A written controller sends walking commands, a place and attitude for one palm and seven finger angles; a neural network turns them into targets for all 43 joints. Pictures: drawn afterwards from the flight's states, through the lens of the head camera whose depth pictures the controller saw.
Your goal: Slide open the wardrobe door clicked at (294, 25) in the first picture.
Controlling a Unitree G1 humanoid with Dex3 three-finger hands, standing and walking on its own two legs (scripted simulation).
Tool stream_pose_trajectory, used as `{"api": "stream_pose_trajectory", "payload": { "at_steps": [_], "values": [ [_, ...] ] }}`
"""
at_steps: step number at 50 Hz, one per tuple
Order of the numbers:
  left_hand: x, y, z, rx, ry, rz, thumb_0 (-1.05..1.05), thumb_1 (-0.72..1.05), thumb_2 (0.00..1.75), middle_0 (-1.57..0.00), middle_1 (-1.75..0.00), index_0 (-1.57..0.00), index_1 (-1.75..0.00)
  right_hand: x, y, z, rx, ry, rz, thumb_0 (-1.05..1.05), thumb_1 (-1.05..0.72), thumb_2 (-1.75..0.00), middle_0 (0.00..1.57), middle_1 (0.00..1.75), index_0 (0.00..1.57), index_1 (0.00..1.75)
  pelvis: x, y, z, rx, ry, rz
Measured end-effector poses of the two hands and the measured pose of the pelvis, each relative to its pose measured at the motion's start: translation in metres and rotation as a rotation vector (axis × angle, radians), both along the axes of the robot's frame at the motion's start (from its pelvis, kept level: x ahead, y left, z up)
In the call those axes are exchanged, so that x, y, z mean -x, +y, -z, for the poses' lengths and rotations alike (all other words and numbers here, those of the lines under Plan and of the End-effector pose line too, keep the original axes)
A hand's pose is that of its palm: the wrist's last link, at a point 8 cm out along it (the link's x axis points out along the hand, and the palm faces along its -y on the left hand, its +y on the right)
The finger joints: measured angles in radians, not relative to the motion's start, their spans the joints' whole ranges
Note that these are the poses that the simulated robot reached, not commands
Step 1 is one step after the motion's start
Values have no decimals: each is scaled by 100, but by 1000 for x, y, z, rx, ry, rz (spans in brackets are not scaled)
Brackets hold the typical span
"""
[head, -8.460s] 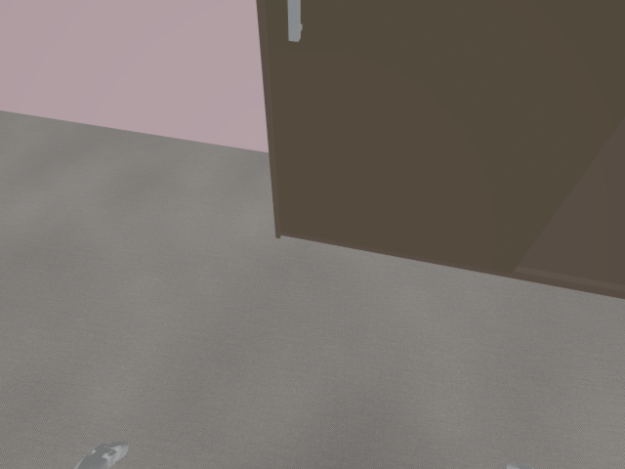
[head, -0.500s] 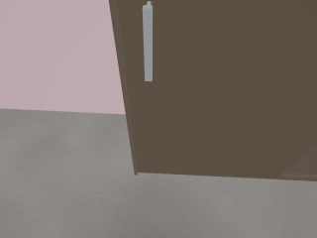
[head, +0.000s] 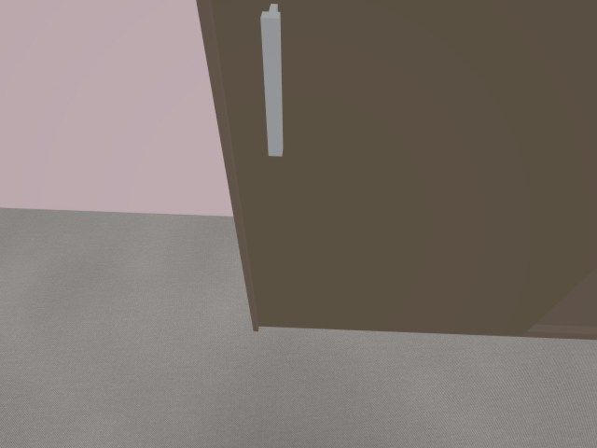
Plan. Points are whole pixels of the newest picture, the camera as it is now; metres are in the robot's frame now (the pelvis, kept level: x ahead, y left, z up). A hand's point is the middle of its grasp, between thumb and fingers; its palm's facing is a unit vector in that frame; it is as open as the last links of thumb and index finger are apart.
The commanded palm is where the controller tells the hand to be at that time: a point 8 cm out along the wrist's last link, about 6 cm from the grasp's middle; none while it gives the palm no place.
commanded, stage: shuffle to correct the standing spot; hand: left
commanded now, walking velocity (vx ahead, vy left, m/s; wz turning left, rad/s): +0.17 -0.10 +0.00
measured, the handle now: (274, 86) +0.60 +0.08 +0.19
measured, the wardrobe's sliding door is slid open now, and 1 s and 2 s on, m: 0.00 0.00 0.00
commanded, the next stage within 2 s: come to a stop and stand still in 0.42 s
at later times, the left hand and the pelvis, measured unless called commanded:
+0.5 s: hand out of the picture -0.01 +0.10 -0.18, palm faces +0.12 -0.99 -0.10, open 7.3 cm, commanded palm none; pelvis +0.09 -0.03 -0.01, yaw +1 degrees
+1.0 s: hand (234, 400) +0.23 +0.12 -0.17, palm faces -0.01 -0.95 -0.31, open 7.3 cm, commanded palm none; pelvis +0.14 -0.08 -0.02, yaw -1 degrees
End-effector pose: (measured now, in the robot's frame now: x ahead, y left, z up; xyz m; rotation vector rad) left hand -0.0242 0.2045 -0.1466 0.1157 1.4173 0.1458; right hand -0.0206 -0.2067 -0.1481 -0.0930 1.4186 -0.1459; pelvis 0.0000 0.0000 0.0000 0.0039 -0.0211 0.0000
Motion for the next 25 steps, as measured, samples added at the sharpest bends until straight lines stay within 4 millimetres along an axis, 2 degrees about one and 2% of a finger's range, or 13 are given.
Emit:
{"api": "stream_pose_trajectory", "payload": {
  "at_steps": [7,15,19,25],
  "values": [
    [-4,-7,3,8,26,9,0,91,90,-20,-30,-20,-30,-1,-7,4,-2,11,33,0,-90,-90,20,29,20,30,-14,-8,3,-14,5,11],
    [-16,-30,3,-2,44,-36,0,91,90,-20,-30,-20,-30,-12,-31,13,-7,70,37,0,-90,-90,20,29,20,30,-44,-31,10,1,23,2],
    [-13,-44,5,15,68,-93,0,91,90,-20,-30,-20,-30,-44,-41,7,12,77,-10,0,-91,-90,20,29,20,30,-60,-36,9,14,30,-21],
    [-9,-58,8,83,177,-118,0,91,90,-20,-30,-20,-30,-125,-51,-2,77,-35,-47,1,-93,-90,20,29,20,30,-91,-29,10,26,29,-22]
  ]
}}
